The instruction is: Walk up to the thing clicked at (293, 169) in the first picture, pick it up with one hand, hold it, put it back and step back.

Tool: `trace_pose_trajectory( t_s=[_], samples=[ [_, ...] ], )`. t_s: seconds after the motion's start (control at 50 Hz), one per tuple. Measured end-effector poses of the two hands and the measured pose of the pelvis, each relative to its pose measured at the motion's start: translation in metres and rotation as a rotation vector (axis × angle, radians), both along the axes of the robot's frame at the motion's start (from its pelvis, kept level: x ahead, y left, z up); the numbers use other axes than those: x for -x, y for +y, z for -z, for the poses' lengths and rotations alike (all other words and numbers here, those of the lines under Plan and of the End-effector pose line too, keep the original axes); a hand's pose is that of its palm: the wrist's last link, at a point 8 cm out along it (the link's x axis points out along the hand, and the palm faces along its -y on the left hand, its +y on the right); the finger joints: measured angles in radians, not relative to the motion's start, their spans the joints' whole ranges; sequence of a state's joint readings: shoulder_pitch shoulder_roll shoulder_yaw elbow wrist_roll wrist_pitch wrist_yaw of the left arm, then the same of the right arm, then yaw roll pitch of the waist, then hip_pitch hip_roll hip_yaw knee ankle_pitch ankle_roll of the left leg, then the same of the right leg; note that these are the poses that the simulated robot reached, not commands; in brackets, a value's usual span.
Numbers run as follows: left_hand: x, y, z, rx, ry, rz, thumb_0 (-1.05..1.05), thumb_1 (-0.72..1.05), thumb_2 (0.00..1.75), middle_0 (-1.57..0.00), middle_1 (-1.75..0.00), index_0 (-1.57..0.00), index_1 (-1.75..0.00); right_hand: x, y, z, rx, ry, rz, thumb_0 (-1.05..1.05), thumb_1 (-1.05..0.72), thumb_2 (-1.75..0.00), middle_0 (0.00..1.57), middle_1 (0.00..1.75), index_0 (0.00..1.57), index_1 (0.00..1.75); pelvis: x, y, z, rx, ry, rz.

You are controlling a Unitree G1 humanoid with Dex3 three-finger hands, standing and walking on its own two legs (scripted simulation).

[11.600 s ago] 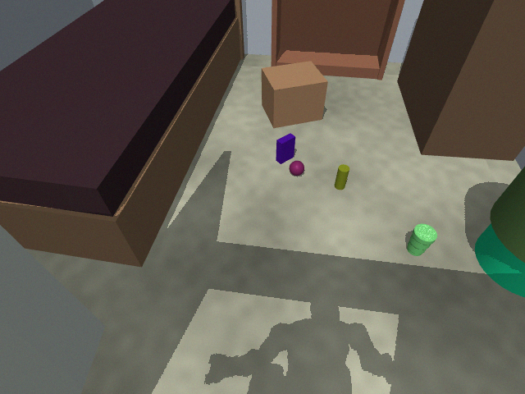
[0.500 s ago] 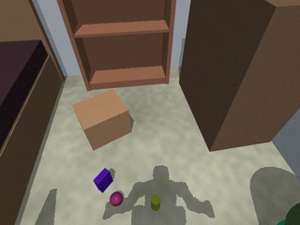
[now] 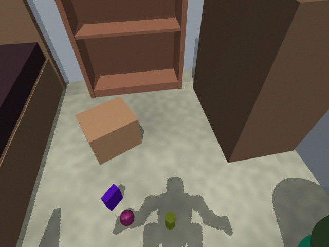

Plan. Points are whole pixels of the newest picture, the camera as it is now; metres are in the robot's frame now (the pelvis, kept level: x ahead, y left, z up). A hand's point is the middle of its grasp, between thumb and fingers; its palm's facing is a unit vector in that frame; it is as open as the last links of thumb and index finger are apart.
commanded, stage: stand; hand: left
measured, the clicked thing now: (127, 217) +0.41 +0.24 -0.74
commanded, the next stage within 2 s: rise first in 1.68 s
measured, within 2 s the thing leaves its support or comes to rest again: neither
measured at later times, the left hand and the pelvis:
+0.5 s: hand out of the picture +0.07 +0.26 -0.16, palm faces -0.03 -0.94 -0.34, open 7.4 cm; pelvis +0.00 +0.00 +0.00, yaw +0 degrees
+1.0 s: hand out of the picture +0.07 +0.26 -0.16, palm faces -0.04 -0.94 -0.34, open 7.4 cm; pelvis +0.01 +0.00 +0.00, yaw +0 degrees
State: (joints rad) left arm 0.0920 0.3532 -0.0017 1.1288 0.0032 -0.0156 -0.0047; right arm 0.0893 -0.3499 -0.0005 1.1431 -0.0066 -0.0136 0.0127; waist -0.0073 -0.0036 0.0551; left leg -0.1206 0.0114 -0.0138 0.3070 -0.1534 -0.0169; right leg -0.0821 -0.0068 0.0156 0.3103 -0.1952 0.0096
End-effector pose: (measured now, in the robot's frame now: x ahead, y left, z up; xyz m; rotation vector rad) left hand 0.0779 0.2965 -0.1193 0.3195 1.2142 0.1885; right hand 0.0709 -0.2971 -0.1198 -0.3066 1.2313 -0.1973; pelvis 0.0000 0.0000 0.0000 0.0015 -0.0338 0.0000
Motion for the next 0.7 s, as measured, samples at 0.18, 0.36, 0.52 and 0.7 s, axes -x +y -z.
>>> trace_pose_trajectory(
  t_s=[0.18, 0.36, 0.52, 0.7],
  samples=[
    [0.008, 0.002, 0.001, -0.003, 0.019, -0.007, 0.0, 0.9, 0.9, -0.2, -0.3, -0.2, -0.3, -0.001, 0.0, -0.001, 0.003, 0.0, 0.003, 0.0, -0.9, -0.9, 0.21, 0.3, 0.21, 0.3, -0.001, 0.001, 0.0, 0.0, -0.002, 0.0],
    [0.013, 0.003, 0.002, -0.002, 0.026, -0.008, 0.0, 0.9, 0.9, -0.2, -0.3, -0.2, -0.3, -0.001, 0.001, -0.001, 0.004, 0.001, 0.002, 0.0, -0.9, -0.9, 0.21, 0.3, 0.21, 0.3, 0.0, 0.002, 0.0, 0.0, 0.0, 0.002],
    [0.015, 0.003, 0.002, -0.003, 0.029, -0.008, 0.0, 0.9, 0.9, -0.2, -0.3, -0.2, -0.3, 0.002, 0.001, -0.001, 0.003, 0.008, 0.003, 0.0, -0.9, -0.9, 0.21, 0.3, 0.21, 0.3, 0.0, 0.002, 0.0, 0.0, 0.001, 0.002],
    [0.015, 0.003, 0.002, -0.004, 0.034, -0.004, 0.0, 0.9, 0.9, -0.2, -0.3, -0.2, -0.3, 0.003, 0.002, 0.0, 0.001, 0.017, 0.005, 0.0, -0.9, -0.9, 0.21, 0.3, 0.21, 0.3, -0.001, 0.002, 0.0, 0.0, 0.005, 0.001]
  ],
)
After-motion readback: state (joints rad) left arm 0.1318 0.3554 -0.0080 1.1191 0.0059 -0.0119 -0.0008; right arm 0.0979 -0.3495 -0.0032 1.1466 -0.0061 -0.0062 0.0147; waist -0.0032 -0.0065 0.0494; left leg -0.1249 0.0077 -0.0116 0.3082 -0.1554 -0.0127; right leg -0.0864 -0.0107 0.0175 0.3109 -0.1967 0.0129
